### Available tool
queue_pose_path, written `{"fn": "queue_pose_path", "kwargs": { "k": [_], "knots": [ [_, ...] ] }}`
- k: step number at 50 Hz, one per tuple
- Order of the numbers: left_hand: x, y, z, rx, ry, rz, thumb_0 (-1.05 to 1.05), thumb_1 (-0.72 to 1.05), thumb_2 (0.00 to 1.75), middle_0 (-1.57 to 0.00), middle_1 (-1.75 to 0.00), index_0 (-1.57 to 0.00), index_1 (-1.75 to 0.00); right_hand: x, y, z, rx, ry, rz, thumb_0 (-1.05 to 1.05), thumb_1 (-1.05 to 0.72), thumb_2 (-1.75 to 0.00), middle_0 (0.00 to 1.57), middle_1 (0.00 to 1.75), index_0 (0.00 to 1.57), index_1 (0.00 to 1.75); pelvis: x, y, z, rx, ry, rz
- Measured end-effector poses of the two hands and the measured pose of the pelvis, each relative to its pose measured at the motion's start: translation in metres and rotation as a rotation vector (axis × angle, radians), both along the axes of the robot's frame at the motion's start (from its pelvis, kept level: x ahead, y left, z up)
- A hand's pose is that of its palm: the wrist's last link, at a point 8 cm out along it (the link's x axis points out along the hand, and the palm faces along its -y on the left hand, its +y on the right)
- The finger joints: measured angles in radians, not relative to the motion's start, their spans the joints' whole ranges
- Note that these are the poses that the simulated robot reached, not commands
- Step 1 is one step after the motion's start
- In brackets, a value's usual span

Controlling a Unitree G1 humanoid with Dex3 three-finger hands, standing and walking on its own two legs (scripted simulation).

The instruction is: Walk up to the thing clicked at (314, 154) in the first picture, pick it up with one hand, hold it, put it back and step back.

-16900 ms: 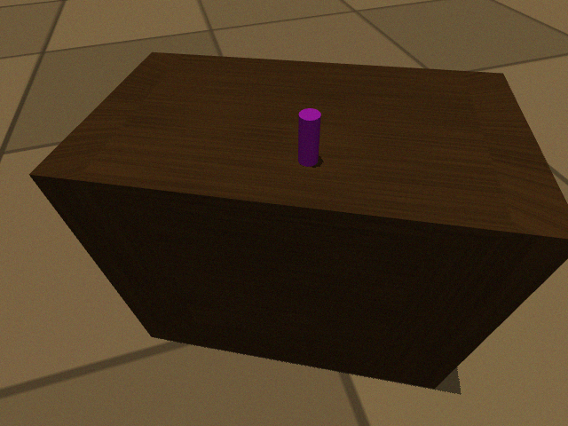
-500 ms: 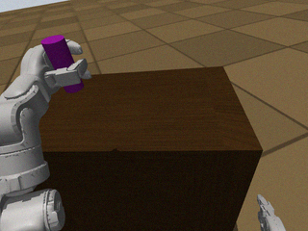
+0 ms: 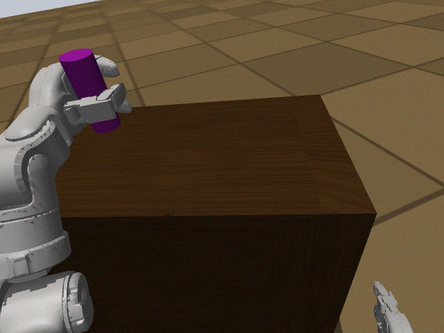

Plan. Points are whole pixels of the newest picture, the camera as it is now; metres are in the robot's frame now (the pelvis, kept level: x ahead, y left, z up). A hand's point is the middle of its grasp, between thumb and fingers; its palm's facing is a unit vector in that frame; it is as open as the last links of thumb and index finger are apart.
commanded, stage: hold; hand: left
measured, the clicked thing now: (93, 93) +0.34 +0.18 +0.34
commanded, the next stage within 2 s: crouch in 1.40 s
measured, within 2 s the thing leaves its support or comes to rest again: neither
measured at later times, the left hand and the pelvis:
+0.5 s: hand (106, 90) +0.35 +0.17 +0.34, palm faces +0.10 -0.99 -0.02, open 5.0 cm; pelvis +0.00 +0.00 +0.00, yaw +0 degrees
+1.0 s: hand (104, 92) +0.34 +0.17 +0.34, palm faces +0.10 -0.99 -0.02, open 5.0 cm; pelvis +0.00 +0.00 +0.00, yaw +0 degrees
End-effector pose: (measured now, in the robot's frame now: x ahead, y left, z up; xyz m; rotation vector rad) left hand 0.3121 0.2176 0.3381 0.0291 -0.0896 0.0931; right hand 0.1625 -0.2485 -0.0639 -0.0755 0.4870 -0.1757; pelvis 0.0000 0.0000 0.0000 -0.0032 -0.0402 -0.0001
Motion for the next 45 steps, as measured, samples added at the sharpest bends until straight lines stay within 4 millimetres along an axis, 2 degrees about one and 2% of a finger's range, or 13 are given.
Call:
{"fn": "queue_pose_path", "kwargs": {
  "k": [7,18,34,45],
  "knots": [
    [0.002,-0.002,0.004,-0.005,0.006,-0.008,-0.01,0.17,1.19,-1.03,-1.20,-1.04,-1.19,0.002,0.000,0.000,0.004,-0.007,0.002,-0.01,0.54,-0.05,0.05,0.05,0.06,0.05,0.001,-0.001,0.000,0.001,0.002,0.001],
    [0.008,-0.002,-0.001,-0.014,0.022,-0.001,-0.01,0.17,1.19,-1.03,-1.20,-1.04,-1.19,0.001,0.000,0.000,0.007,-0.003,0.000,-0.01,0.54,-0.05,0.05,0.05,0.06,0.05,0.001,-0.002,0.000,0.003,0.005,0.000],
    [0.006,-0.002,0.009,-0.003,0.007,-0.008,-0.01,0.17,1.19,-1.03,-1.20,-1.04,-1.19,0.005,-0.001,0.001,0.002,-0.013,0.005,-0.01,0.54,-0.06,0.05,0.05,0.06,0.05,0.003,-0.002,0.000,0.002,0.004,0.001],
    [0.009,0.001,0.003,-0.019,0.024,0.003,-0.01,0.17,1.19,-1.02,-1.20,-1.04,-1.19,0.003,0.002,0.006,0.012,-0.035,0.004,-0.01,0.54,-0.06,0.05,0.05,0.06,0.05,0.002,-0.001,0.000,0.003,0.003,0.000]
  ]
}}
